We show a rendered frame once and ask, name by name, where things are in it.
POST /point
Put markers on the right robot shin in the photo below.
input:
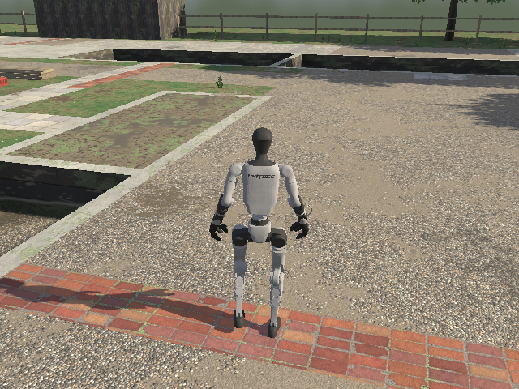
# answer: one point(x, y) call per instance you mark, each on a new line
point(275, 299)

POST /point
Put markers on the robot left forearm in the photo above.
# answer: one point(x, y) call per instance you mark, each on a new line
point(219, 213)

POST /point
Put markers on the left robot hand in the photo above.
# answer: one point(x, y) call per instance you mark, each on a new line
point(218, 228)

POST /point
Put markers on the right robot thigh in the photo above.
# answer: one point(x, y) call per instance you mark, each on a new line
point(278, 238)

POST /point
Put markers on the right robot hand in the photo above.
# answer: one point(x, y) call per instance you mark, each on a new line
point(297, 226)

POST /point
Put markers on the robot left upper arm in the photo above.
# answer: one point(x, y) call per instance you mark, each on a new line
point(230, 183)

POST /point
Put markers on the robot right upper arm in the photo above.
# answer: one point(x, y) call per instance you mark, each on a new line
point(290, 184)

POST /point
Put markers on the robot right forearm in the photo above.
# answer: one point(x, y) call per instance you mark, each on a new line
point(301, 213)

